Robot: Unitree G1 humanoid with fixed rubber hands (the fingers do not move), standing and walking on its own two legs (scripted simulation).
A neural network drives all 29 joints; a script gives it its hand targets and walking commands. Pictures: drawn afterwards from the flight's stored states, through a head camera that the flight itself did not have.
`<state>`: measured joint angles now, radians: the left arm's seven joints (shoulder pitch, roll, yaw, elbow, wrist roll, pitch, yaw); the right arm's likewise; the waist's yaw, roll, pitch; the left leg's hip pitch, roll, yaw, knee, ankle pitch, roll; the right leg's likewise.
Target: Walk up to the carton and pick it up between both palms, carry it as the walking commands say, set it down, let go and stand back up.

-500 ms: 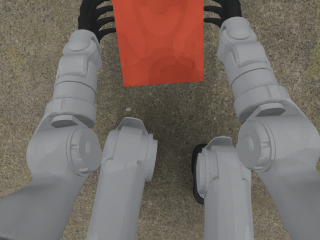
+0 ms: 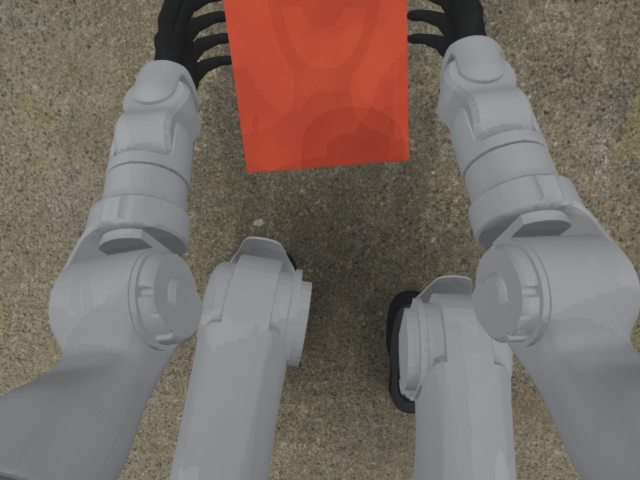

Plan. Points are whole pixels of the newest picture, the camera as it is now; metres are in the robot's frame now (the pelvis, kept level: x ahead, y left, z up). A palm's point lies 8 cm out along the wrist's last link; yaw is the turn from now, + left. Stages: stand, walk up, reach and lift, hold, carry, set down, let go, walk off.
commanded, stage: set down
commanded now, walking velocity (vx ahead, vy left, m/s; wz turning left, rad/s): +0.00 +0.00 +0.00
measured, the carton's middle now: (323, 81) +0.50 +0.10 -0.28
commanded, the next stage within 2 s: none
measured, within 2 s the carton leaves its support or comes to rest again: rests again in 0.32 s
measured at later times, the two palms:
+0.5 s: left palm (159, 82) +0.46 +0.27 -0.20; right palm (470, 63) +0.53 -0.05 -0.20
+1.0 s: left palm (110, 49) +0.47 +0.28 -0.13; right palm (497, 23) +0.54 -0.05 -0.13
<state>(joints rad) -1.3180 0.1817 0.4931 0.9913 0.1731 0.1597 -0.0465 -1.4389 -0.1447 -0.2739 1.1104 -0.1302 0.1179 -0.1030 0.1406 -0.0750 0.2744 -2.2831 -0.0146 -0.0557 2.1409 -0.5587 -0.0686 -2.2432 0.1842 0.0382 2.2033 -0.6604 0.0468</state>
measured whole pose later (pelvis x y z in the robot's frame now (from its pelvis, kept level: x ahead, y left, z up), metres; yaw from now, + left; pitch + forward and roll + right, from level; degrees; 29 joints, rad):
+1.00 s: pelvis -0.02 +0.01 +0.01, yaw +2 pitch +38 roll +0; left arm -1.30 0.31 0.25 1.03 -0.16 0.04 0.10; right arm -1.37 -0.28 -0.03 0.98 0.13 0.12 -0.17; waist 0.12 -0.03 0.26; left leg -2.27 -0.02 -0.02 2.07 -0.48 -0.02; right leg -2.20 0.08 0.03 2.15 -0.63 0.04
